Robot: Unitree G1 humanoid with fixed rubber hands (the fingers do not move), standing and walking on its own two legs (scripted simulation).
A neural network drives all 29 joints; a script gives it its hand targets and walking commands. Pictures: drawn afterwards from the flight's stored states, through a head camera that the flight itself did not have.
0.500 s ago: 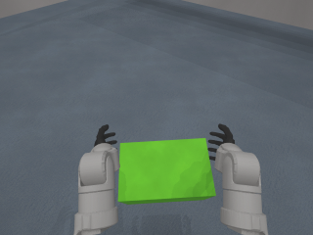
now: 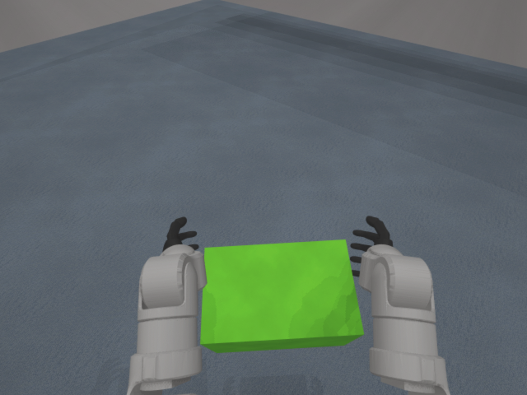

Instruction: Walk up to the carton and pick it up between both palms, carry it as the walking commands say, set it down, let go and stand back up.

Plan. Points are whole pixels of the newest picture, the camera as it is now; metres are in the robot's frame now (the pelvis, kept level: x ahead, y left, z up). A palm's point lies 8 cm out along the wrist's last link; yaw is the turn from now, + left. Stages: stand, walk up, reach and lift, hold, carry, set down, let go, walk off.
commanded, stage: carry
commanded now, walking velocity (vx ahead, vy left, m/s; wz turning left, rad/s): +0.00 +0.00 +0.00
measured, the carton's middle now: (277, 299) +0.30 +0.01 -0.03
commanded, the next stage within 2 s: hold in 0.82 s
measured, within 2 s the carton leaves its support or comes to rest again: neither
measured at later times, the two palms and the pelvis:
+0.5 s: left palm (178, 254) +0.30 +0.16 +0.08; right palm (379, 256) +0.31 -0.14 +0.09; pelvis +0.02 +0.00 +0.00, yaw +0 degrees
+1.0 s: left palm (180, 274) +0.29 +0.16 +0.05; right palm (381, 275) +0.30 -0.15 +0.05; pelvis +0.01 +0.00 +0.01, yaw +3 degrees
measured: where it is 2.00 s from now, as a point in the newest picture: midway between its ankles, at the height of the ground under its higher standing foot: outside the picture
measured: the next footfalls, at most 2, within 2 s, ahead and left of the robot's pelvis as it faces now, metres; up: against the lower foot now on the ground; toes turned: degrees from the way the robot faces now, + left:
none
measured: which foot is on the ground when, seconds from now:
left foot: down 0.00-1.00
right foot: down 0.00-1.00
